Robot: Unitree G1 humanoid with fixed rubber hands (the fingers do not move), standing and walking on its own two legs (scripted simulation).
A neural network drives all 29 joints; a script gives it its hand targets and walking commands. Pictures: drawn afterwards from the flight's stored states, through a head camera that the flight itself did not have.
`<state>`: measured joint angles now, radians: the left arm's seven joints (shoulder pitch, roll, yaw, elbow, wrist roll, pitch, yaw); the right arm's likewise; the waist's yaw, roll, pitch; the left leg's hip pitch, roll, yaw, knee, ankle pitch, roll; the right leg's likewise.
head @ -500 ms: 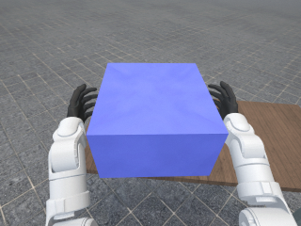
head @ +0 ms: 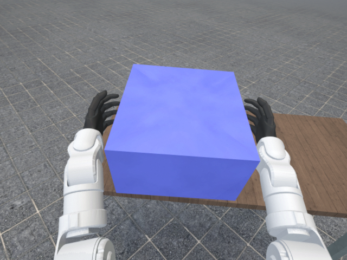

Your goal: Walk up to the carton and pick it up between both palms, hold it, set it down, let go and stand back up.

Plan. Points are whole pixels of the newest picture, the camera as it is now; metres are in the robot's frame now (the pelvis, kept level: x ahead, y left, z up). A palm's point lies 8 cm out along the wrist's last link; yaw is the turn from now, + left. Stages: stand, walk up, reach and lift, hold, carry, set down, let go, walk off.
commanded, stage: set down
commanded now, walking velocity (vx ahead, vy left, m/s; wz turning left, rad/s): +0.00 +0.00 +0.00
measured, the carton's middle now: (180, 126) +0.42 -0.01 +0.13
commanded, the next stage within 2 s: none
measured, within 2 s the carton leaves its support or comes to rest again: neither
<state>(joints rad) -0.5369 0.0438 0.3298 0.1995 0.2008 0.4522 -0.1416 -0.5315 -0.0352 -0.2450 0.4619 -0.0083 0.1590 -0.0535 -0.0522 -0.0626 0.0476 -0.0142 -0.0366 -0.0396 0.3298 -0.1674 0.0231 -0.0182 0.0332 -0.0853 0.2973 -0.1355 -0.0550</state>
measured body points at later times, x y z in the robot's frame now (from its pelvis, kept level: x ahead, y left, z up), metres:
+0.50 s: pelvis +0.03 +0.00 +0.00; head +0.02 +0.03 +0.45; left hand +0.41 +0.17 +0.13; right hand +0.39 -0.20 +0.13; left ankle +0.02 +0.10 -0.75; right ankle +0.03 -0.08 -0.75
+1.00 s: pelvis +0.04 +0.00 +0.00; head +0.04 +0.03 +0.45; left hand +0.43 +0.16 +0.11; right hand +0.39 -0.21 +0.11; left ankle +0.02 +0.10 -0.75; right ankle +0.03 -0.08 -0.75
